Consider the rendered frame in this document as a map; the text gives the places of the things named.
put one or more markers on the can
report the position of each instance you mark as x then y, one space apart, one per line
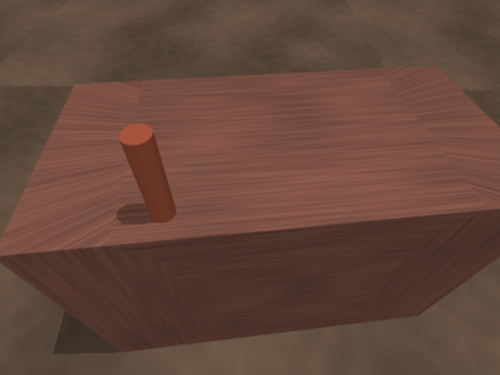
139 144

